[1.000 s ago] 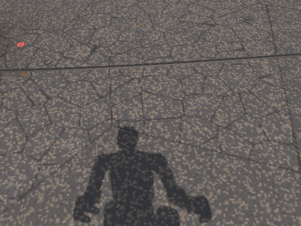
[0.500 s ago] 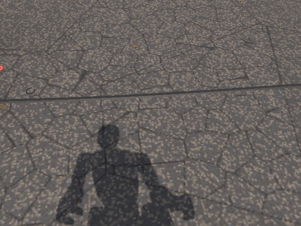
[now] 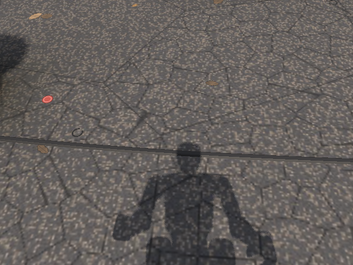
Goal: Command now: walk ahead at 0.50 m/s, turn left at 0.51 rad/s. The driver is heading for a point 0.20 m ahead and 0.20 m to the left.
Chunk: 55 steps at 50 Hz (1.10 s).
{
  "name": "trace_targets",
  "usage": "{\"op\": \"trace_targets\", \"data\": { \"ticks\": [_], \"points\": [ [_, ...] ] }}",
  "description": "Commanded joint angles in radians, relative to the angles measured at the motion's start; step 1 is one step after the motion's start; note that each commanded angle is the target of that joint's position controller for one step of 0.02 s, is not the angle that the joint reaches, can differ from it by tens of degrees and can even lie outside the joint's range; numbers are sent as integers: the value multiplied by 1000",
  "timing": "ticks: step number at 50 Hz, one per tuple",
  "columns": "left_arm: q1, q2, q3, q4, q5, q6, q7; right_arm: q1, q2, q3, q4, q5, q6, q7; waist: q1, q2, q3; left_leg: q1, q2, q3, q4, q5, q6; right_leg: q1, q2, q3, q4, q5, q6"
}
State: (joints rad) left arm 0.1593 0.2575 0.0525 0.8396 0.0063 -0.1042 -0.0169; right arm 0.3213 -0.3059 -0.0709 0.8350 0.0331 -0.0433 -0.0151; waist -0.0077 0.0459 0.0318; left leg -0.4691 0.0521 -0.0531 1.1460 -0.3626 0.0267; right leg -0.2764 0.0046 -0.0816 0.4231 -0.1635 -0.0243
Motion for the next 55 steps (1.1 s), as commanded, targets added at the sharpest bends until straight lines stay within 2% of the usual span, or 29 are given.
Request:
{"op": "trace_targets", "data": {
  "ticks": [1, 4, 7, 9, 11, 13, 14, 15, 16, 17, 18, 19, 20, 21, 22, 23, 25, 28, 31, 33, 34, 35, 36, 37, 38, 39, 42, 48, 55],
  "points": [
    [-6, 111, 30, -25, 4, -20, 4, 17, -37, -18, -83, -2, 14, 3, 2, -155, -18, -166, 100, -48, 1, 89, -11, 121, -278, 219, -282, 58, -154],
    [8, 141, 42, -4, 5, -23, 13, -39, -32, -18, -120, -10, 21, 6, 5, -114, 3, -219, 104, -51, -117, 203, -25, 142, -277, 116, -306, 154, -168],
    [16, 162, 46, 6, 3, -12, 21, -124, -15, -8, -149, -13, 11, 25, 30, -90, 28, -183, 85, -8, -312, 343, -22, 152, -248, 7, -299, 259, -152],
    [41, 177, 47, 18, -4, 2, 26, -198, 6, 2, -178, -25, 3, 38, 53, -79, 43, -125, 50, 51, -433, 382, -18, 153, -238, -45, -264, 413, -146],
    [77, 196, 51, 37, -16, 18, 28, -231, 1, 2, -201, -26, 2, 49, 61, -93, 24, -93, 25, 68, -501, 376, -8, 214, -256, -54, -212, 512, -136],
    [78, 217, 56, 49, -33, 31, 30, -226, -26, -7, -215, -29, 4, 57, 39, -121, 0, -53, -1, 70, -552, 317, 19, 274, -276, -49, -138, 591, -114],
    [65, 228, 59, 51, -41, 37, 33, -190, -49, -17, -210, -35, 4, 58, 9, -133, -27, 6, -23, 80, -580, 291, 37, 290, -275, -48, -71, 658, -99],
    [46, 226, 58, 51, -45, 43, 34, -101, -78, -33, -183, -39, 2, 57, -48, -120, -77, 128, -54, 93, -651, 348, 61, 286, -248, -64, 47, 682, -73],
    [74, 197, 48, 56, -34, 43, 33, -12, -131, -56, -155, -42, 2, 45, -86, -74, -136, 300, -66, 87, -704, 527, 86, 221, -194, -91, 212, 605, -30],
    [102, 133, 22, 28, 13, 38, 29, 75, -217, -70, -149, -58, 9, 22, -93, 100, -263, 581, 141, -142, -620, 1040, 150, -2, -123, -110, 514, 146, 27],
    [248, 55, -11, 47, 11, 34, 11, -1, -220, -45, -176, -74, 9, 21, 12, 237, -435, 782, 386, -469, -617, 1247, 365, -221, -8, 27, 798, -569, 75],
    [216, 150, 13, 85, -17, 44, 5, -4, -130, -26, -183, -56, 13, 34, -45, 71, -490, 696, 338, -415, -667, 1070, 347, -192, -50, 163, 830, -547, 73],
    [121, 162, 18, 54, -43, 53, 6, -68, -109, -17, -178, -44, 10, 41, -36, 58, -330, 594, 279, -293, -701, 939, 301, -268, -76, 134, 813, -508, 68],
    [82, 141, 16, 55, -35, 64, 20, -125, -89, -12, -171, -37, 9, 42, -15, 1, -233, 475, 229, -239, -740, 787, 254, -289, -101, 125, 755, -450, 68],
    [71, 144, 21, 62, -22, 80, 34, -170, -73, -6, -169, -40, 8, 41, 7, 5, -173, 349, 203, -197, -786, 686, 230, -244, -118, 129, 698, -387, 74],
    [99, 140, 23, 73, -18, 97, 42, -203, -83, -10, -166, -51, 7, 39, 39, 33, -153, 236, 178, -157, -828, 630, 219, -155, -114, 120, 669, -320, 81],
    [137, 116, 21, 91, -11, 111, 56, -233, -76, -10, -157, -65, 1, 33, 62, 56, -157, 163, 162, -121, -863, 564, 225, -77, -101, 110, 585, -268, 90],
    [92, 99, 15, 87, -4, 118, 67, -243, -62, -6, -129, -62, 0, 19, 45, 67, -161, 152, 150, -103, -886, 389, 217, -29, -102, 114, 413, -210, 86],
    [53, 105, 16, 85, -5, 120, 61, -241, -56, -1, -99, -58, 13, 8, 30, 79, -134, 135, 141, -122, -913, 123, 194, 25, -86, 101, 282, -138, 73],
    [72, 93, 13, 101, 4, 115, 52, -256, -40, 8, -83, -45, 21, 6, 55, 61, -100, 96, 113, -112, -898, -32, 148, 110, -65, 74, 124, -40, 48],
    [73, 95, 11, 105, 16, 112, 47, -224, -21, 14, -62, -42, 23, 6, 56, 38, -79, 78, 83, -101, -886, -92, 103, 145, -73, 86, 41, 18, 31],
    [70, 129, 13, 99, 24, 107, 47, -192, -7, 19, -47, -48, 23, 7, 38, -14, -52, 69, 45, -79, -838, -108, 54, 147, -139, 161, -17, 54, 2],
    [38, 198, 27, 101, 6, 106, 51, -146, -14, 13, -46, -53, 21, 8, -28, -136, -25, 96, -25, -11, -806, -65, 16, 64, -172, 186, -17, -36, -35],
    [17, 148, 20, 112, 1, 101, 46, -176, -8, 15, -42, -57, 24, 3, -15, -184, -18, 220, -48, 30, -768, 35, -6, -70, -149, 189, -68, -241, -39],
    [-2, 110, 8, 112, 9, 92, 43, -201, -22, 11, -42, -53, 28, -2, -10, -181, -6, 286, -41, 27, -738, 96, -2, -124, -132, 182, -100, -290, -15],
    [-19, 101, 4, 116, 14, 83, 41, -201, -21, 9, -34, -49, 33, -7, -15, -176, -10, 313, -32, 21, -729, 133, 9, -129, -122, 169, -103, -253, 7],
    [8, 102, 1, 138, 2, 65, 41, -185, -28, 6, -3, -51, 38, -8, 1, -120, -29, 296, -20, 8, -735, 214, 26, -37, -99, 142, -58, -95, 26],
    [34, 100, -3, 172, -3, 77, 49, -188, -20, 4, 50, -40, 34, -6, 22, -58, -60, 309, -18, 18, -723, 344, 17, 48, -82, 120, -19, 56, 12],
    [24, 92, -6, 195, -4, 88, 49, -180, -31, 4, 112, -36, 44, -16, 18, -43, -52, 331, -13, 20, -720, 382, 12, 66, -67, 106, -23, 92, 11]
  ]
}}
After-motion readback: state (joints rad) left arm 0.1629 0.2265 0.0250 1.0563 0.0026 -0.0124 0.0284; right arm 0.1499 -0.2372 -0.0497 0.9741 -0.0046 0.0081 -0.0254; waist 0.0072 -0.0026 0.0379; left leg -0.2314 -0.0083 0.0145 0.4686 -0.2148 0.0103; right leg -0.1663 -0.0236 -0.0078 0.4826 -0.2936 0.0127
